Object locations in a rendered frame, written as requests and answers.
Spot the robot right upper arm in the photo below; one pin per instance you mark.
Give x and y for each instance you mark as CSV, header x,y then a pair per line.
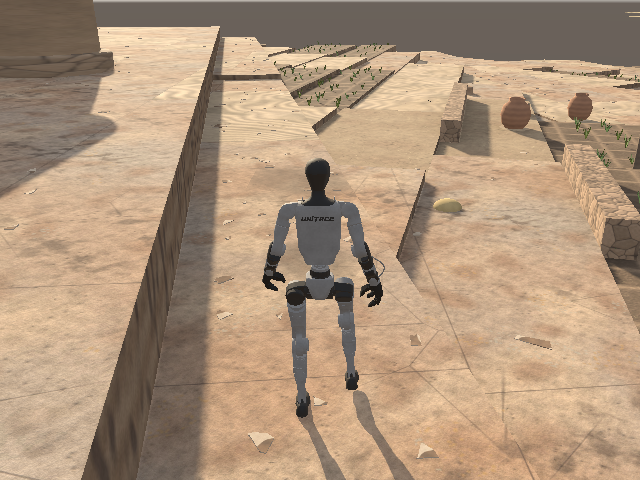
x,y
350,211

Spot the humanoid robot torso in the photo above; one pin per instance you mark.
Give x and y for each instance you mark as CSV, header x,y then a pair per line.
x,y
319,234

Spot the robot right thigh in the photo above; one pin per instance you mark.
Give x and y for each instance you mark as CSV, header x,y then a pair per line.
x,y
343,290

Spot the robot right hand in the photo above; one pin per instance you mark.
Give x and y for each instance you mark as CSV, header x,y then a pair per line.
x,y
375,290

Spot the robot right forearm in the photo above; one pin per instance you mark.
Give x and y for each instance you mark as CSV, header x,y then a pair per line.
x,y
368,268

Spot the robot left hand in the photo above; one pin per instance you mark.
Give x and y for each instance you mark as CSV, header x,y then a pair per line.
x,y
276,276

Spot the robot left upper arm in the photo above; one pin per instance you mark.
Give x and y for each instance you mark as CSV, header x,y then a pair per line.
x,y
286,212

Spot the robot left forearm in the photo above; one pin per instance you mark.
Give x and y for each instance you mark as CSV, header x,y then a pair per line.
x,y
271,262

